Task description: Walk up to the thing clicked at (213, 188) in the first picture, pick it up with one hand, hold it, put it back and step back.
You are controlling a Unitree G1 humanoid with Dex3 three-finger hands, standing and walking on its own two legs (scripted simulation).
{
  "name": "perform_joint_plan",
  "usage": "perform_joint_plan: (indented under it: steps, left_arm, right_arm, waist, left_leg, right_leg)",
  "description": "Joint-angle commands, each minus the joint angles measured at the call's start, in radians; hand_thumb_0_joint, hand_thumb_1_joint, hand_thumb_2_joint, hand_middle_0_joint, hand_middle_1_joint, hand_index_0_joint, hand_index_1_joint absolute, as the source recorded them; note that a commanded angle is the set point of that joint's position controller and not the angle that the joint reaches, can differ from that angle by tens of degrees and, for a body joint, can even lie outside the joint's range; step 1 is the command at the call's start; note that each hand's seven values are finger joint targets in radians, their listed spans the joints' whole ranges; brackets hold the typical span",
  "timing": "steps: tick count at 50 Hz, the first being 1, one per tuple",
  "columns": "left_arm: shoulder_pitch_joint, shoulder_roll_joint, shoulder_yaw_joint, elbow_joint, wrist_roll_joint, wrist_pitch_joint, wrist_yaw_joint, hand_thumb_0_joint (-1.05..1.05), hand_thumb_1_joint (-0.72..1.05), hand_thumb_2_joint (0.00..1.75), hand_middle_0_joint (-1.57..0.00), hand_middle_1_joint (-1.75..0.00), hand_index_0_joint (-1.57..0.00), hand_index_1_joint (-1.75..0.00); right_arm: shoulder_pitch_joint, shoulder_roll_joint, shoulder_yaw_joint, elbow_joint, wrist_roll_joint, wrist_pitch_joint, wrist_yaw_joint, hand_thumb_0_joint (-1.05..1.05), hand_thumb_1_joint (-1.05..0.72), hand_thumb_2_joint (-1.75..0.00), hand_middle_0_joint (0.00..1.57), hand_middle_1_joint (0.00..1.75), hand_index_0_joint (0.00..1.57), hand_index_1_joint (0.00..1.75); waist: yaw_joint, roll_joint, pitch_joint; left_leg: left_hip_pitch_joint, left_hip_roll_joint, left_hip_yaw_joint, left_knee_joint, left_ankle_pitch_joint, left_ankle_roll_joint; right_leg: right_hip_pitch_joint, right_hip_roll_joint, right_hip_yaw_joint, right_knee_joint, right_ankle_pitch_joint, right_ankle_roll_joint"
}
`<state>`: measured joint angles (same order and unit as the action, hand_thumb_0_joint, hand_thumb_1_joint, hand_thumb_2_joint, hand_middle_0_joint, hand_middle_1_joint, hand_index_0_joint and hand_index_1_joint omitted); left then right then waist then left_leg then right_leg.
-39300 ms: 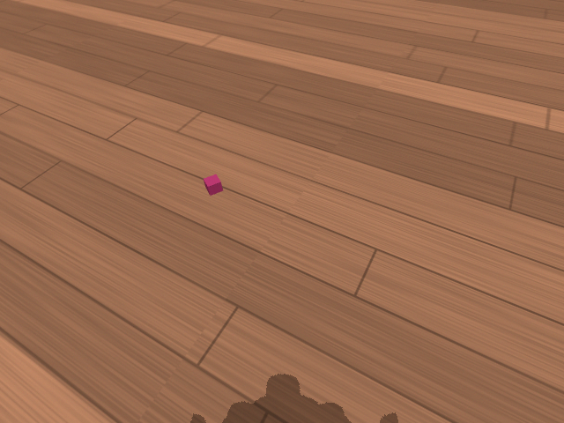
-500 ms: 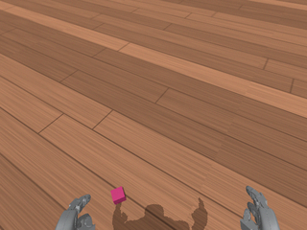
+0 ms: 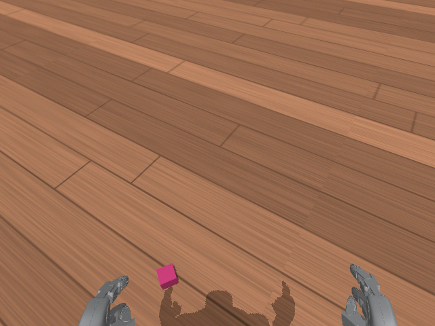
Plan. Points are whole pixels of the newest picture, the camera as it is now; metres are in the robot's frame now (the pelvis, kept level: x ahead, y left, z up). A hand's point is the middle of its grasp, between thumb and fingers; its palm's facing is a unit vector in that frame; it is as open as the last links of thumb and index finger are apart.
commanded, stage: home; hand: left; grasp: from above
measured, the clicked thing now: (167, 276) +0.46 +0.25 -0.68
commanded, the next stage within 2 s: stand in 0.54 s
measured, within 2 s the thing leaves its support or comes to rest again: neither
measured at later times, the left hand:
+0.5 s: hand (129, 322) +0.17 +0.18 -0.05, palm faces +0.04 -0.98 -0.20, open 7.4 cm
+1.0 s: hand out of the picture +0.09 +0.24 -0.10, palm faces +0.03 -0.94 -0.34, open 7.4 cm
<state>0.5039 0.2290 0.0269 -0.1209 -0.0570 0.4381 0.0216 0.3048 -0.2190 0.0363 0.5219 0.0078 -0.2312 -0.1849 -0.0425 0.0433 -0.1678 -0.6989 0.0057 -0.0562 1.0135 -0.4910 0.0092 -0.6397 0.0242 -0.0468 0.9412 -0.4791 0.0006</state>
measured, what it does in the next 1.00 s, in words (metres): stands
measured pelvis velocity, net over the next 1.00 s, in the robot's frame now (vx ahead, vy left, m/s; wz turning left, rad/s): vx -0.01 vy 0.01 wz -0.01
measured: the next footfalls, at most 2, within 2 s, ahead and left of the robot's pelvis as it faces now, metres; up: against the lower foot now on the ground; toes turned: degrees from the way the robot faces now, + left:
none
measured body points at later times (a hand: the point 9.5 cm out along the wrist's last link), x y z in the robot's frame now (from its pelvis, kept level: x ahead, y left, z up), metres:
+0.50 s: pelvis +0.00 +0.01 +0.00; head +0.02 +0.02 +0.45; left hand +0.16 +0.24 -0.03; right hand +0.16 -0.24 -0.06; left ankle +0.01 +0.11 -0.68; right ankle -0.01 -0.12 -0.68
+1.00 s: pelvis -0.01 +0.01 +0.04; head +0.00 +0.01 +0.49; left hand +0.09 +0.29 -0.08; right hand +0.09 -0.27 -0.08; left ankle +0.01 +0.11 -0.68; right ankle -0.01 -0.12 -0.68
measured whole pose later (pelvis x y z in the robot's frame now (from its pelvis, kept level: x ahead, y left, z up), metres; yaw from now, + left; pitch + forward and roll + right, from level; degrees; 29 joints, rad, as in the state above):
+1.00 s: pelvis -0.01 +0.01 +0.04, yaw +0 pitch -1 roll +0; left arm 0.24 0.29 0.04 0.80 0.04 0.04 0.04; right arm 0.20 -0.28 -0.04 0.91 -0.06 -0.02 -0.02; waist 0.01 -0.01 0.03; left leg -0.31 -0.04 -0.01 0.66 -0.33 0.03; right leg -0.30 -0.02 0.00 0.66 -0.35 0.02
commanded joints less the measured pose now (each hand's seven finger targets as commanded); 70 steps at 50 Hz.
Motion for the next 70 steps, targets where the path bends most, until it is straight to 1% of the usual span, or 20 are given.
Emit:
perform_joint_plan:
  steps: [1, 8, 11, 18, 30, 31, 32, 33, 34, 35, 37, 41, 45, 50, 52, 56, 59, 62, 66, 70]
  left_arm:
    - [-0.024, 0.107, 0.064, -0.196, 0.006, -0.051, 0.006, 0.00, 0.90, 0.90, -0.20, -0.30, -0.20, -0.30]
    - [-0.033, 0.110, 0.058, -0.218, 0.007, -0.051, 0.005, 0.00, 0.90, 0.90, -0.20, -0.30, -0.20, -0.30]
    - [-0.029, 0.106, 0.062, -0.185, 0.007, -0.046, 0.006, 0.00, 0.90, 0.90, -0.20, -0.30, -0.20, -0.30]
    - [-0.026, 0.109, 0.062, -0.199, 0.007, -0.048, 0.006, 0.00, 0.90, 0.90, -0.20, -0.30, -0.20, -0.30]
    - [-0.023, 0.105, 0.059, -0.203, 0.005, -0.049, 0.005, 0.00, 0.90, 0.90, -0.20, -0.30, -0.20, -0.30]
    - [-0.008, 0.094, 0.054, -0.170, 0.006, -0.047, 0.005, 0.00, 0.90, 0.90, -0.20, -0.30, -0.20, -0.30]
    - [-0.290, 0.174, 0.059, 0.181, 0.124, -0.252, 0.042, 0.00, 0.90, 0.90, -0.20, -0.30, -0.20, -0.30]
    - [-0.217, 0.185, 0.080, 0.322, 0.124, -0.317, 0.039, 0.00, 0.90, 0.90, -0.20, -0.30, -0.20, -0.30]
    - [-0.218, 0.195, 0.076, 0.362, 0.133, -0.350, 0.034, 0.00, 0.90, 0.90, -0.20, -0.30, -0.20, -0.30]
    - [-0.231, 0.198, 0.067, 0.390, 0.127, -0.368, 0.026, 0.00, 0.90, 0.90, -0.20, -0.30, -0.20, -0.30]
    - [-0.250, 0.202, 0.061, 0.475, 0.118, -0.394, 0.021, 0.00, 0.90, 0.90, -0.20, -0.30, -0.20, -0.30]
    - [-0.295, 0.198, 0.064, 0.632, 0.102, -0.418, 0.021, 0.00, 0.90, 0.90, -0.20, -0.30, -0.20, -0.30]
    - [-0.338, 0.214, 0.063, 0.752, 0.106, -0.443, 0.026, 0.00, 0.90, 0.90, -0.20, -0.30, -0.20, -0.30]
    - [-0.331, 0.203, 0.057, 0.880, 0.094, -0.447, 0.023, 0.00, 0.90, 0.90, -0.20, -0.30, -0.20, -0.30]
    - [-0.317, 0.201, 0.054, 0.929, 0.092, -0.451, 0.022, 0.00, 0.90, 0.90, -0.20, -0.30, -0.20, -0.30]
    - [-0.319, 0.218, 0.053, 1.004, 0.088, -0.460, 0.024, 0.00, 0.90, 0.90, -0.20, -0.30, -0.20, -0.30]
    - [-0.320, 0.218, 0.048, 1.053, 0.086, -0.456, 0.026, 0.00, 0.90, 0.90, -0.20, -0.30, -0.20, -0.30]
    - [-0.339, 0.227, 0.045, 1.083, 0.088, -0.455, 0.024, 0.00, 0.90, 0.90, -0.20, -0.30, -0.20, -0.30]
    - [-0.334, 0.229, 0.042, 1.127, 0.088, -0.455, 0.024, 0.00, 0.90, 0.90, -0.20, -0.30, -0.20, -0.30]
    - [-0.331, 0.228, 0.037, 1.157, 0.089, -0.455, 0.020, 0.00, 0.90, 0.90, -0.20, -0.30, -0.20, -0.30]
  right_arm:
    - [-0.074, -0.125, -0.054, -0.159, 0.000, -0.060, -0.009, 0.00, -0.90, -0.90, 0.20, 0.30, 0.20, 0.30]
    - [-0.075, -0.126, -0.053, -0.158, 0.000, -0.058, -0.008, 0.00, -0.90, -0.90, 0.20, 0.30, 0.20, 0.30]
    - [-0.078, -0.128, -0.052, -0.153, 0.000, -0.061, -0.008, 0.00, -0.90, -0.90, 0.20, 0.30, 0.20, 0.30]
    - [-0.073, -0.129, -0.055, -0.151, 0.002, -0.057, -0.008, 0.00, -0.90, -0.90, 0.20, 0.30, 0.20, 0.30]
    - [-0.069, -0.132, -0.058, -0.151, 0.003, -0.050, -0.002, 0.00, -0.90, -0.90, 0.20, 0.30, 0.20, 0.30]
    - [-0.068, -0.135, -0.059, -0.151, 0.000, -0.051, -0.001, 0.00, -0.90, -0.90, 0.20, 0.30, 0.20, 0.30]
    - [-0.160, -0.230, -0.093, 0.091, -0.129, 0.055, 0.059, 0.00, -0.90, -0.90, 0.20, 0.30, 0.20, 0.30]
    - [-0.150, -0.242, -0.113, 0.095, -0.127, 0.092, 0.082, 0.00, -0.90, -0.90, 0.20, 0.30, 0.20, 0.30]
    - [-0.133, -0.245, -0.110, 0.099, -0.127, 0.106, 0.097, 0.00, -0.90, -0.90, 0.20, 0.30, 0.20, 0.30]
    - [-0.121, -0.244, -0.106, 0.096, -0.133, 0.116, 0.108, 0.00, -0.90, -0.90, 0.20, 0.30, 0.20, 0.30]
    - [-0.134, -0.216, -0.107, 0.135, -0.080, 0.125, 0.142, 0.00, -0.90, -0.90, 0.20, 0.30, 0.20, 0.30]
    - [-0.170, -0.206, -0.115, 0.195, -0.058, 0.150, 0.160, 0.00, -0.90, -0.90, 0.20, 0.30, 0.20, 0.30]
    - [-0.159, -0.202, -0.117, 0.265, -0.062, 0.177, 0.164, 0.00, -0.90, -0.90, 0.20, 0.30, 0.20, 0.30]
    - [-0.185, -0.220, -0.118, 0.332, -0.061, 0.188, 0.163, 0.00, -0.90, -0.90, 0.20, 0.30, 0.20, 0.30]
    - [-0.178, -0.228, -0.117, 0.362, -0.058, 0.191, 0.159, 0.00, -0.90, -0.90, 0.20, 0.30, 0.20, 0.30]
    - [-0.168, -0.234, -0.117, 0.416, -0.046, 0.193, 0.154, 0.00, -0.90, -0.90, 0.20, 0.30, 0.20, 0.30]
    - [-0.175, -0.239, -0.117, 0.450, -0.041, 0.195, 0.150, 0.00, -0.90, -0.90, 0.20, 0.30, 0.20, 0.30]
    - [-0.164, -0.249, -0.117, 0.474, -0.040, 0.204, 0.150, 0.00, -0.90, -0.90, 0.20, 0.30, 0.20, 0.30]
    - [-0.179, -0.247, -0.115, 0.499, -0.038, 0.206, 0.152, 0.00, -0.90, -0.90, 0.20, 0.30, 0.20, 0.30]
    - [-0.193, -0.255, -0.113, 0.515, -0.037, 0.211, 0.157, 0.00, -0.90, -0.90, 0.20, 0.30, 0.20, 0.30]
  waist:
    - [0.003, -0.004, -0.078]
    - [0.002, 0.010, -0.083]
    - [0.002, 0.013, -0.041]
    - [-0.001, -0.001, -0.079]
    - [0.006, 0.034, -0.068]
    - [-0.002, 0.018, -0.070]
    - [0.094, -0.030, 0.174]
    - [0.074, -0.051, 0.063]
    - [0.064, -0.055, 0.052]
    - [0.052, -0.024, 0.066]
    - [0.071, -0.004, 0.030]
    - [0.072, -0.087, 0.016]
    - [0.051, -0.106, 0.090]
    - [0.065, -0.015, 0.168]
    - [0.065, 0.005, 0.173]
    - [0.060, -0.022, 0.160]
    - [0.063, -0.026, 0.174]
    - [0.051, -0.018, 0.209]
    - [0.057, -0.031, 0.211]
    - [0.061, -0.025, 0.251]
  left_leg:
    - [0.099, -0.009, 0.004, -0.156, 0.222, 0.011]
    - [0.115, -0.005, -0.003, -0.162, 0.248, 0.008]
    - [0.096, -0.003, -0.004, -0.180, 0.183, 0.007]
    - [0.121, -0.002, -0.003, -0.160, 0.265, 0.008]
    - [0.129, 0.010, -0.029, -0.184, 0.273, -0.003]
    - [0.126, 0.011, -0.032, -0.187, 0.277, -0.004]
    - [0.135, 0.048, -0.065, -0.284, 0.438, 0.051]
    - [0.223, 0.036, -0.038, -0.279, 0.467, 0.056]
    - [0.260, 0.046, -0.046, -0.282, 0.498, 0.058]
    - [0.260, 0.047, -0.075, -0.312, 0.443, 0.063]
    - [0.312, 0.039, -0.072, -0.351, 0.380, 0.067]
    - [0.373, 0.022, -0.044, -0.364, 0.362, 0.052]
    - [0.424, 0.017, -0.040, -0.423, 0.301, 0.049]
    - [0.425, 0.056, -0.105, -0.575, 0.242, 0.049]
    - [0.442, 0.066, -0.115, -0.619, 0.259, 0.045]
    - [0.513, 0.067, -0.095, -0.634, 0.403, 0.034]
    - [0.556, 0.074, -0.094, -0.663, 0.429, 0.029]
    - [0.520, 0.071, -0.098, -0.719, 0.296, 0.023]
    - [0.543, 0.077, -0.101, -0.740, 0.296, 0.023]
    - [0.508, 0.081, -0.112, -0.772, 0.206, 0.023]
  right_leg:
    - [0.048, 0.001, -0.003, -0.152, 0.205, -0.003]
    - [0.050, 0.005, -0.008, -0.146, 0.223, -0.006]
    - [0.028, 0.006, -0.009, -0.149, 0.165, -0.006]
    - [0.057, 0.006, -0.009, -0.141, 0.236, -0.007]
    - [0.040, 0.010, -0.019, -0.123, 0.224, -0.013]
    - [0.040, 0.011, -0.021, -0.119, 0.225, -0.013]
    - [0.218, -0.078, 0.091, -0.188, 0.243, -0.040]
    - [0.238, -0.078, 0.123, -0.189, 0.244, -0.073]
    - [0.233, -0.079, 0.128, -0.184, 0.270, -0.081]
    - [0.218, -0.071, 0.126, -0.200, 0.260, -0.068]
    - [0.296, -0.091, 0.120, -0.215, 0.267, -0.051]
    - [0.343, -0.117, 0.151, -0.307, 0.326, -0.046]
    - [0.329, -0.138, 0.170, -0.408, 0.265, -0.041]
    - [0.383, -0.105, 0.126, -0.459, 0.227, -0.027]
    - [0.426, -0.105, 0.118, -0.477, 0.261, -0.022]
    - [0.483, -0.121, 0.119, -0.526, 0.347, -0.019]
    - [0.488, -0.122, 0.116, -0.556, 0.345, -0.015]
    - [0.503, -0.118, 0.115, -0.586, 0.285, -0.009]
    - [0.514, -0.126, 0.114, -0.607, 0.297, -0.007]
    - [0.508, -0.120, 0.110, -0.625, 0.249, -0.004]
